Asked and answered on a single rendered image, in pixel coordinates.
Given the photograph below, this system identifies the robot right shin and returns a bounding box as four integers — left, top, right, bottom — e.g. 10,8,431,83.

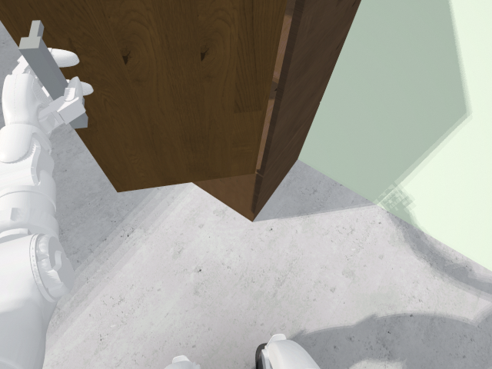
267,334,287,346

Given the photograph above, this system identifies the cupboard door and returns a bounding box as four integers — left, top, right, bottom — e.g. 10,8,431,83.
0,0,287,192

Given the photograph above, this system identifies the robot left hand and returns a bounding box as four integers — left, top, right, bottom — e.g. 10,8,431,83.
2,48,94,139

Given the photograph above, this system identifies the left robot upper arm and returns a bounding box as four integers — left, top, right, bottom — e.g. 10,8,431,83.
0,234,75,369

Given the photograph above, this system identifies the left robot forearm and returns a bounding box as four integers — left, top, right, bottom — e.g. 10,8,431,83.
0,124,59,244

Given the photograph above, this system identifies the robot shin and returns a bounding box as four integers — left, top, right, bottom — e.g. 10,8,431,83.
267,334,287,346
172,355,189,363

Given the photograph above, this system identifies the handle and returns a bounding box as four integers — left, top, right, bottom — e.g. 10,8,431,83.
18,20,88,129

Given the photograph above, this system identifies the robot left shin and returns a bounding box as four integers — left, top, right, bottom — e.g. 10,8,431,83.
172,355,189,363

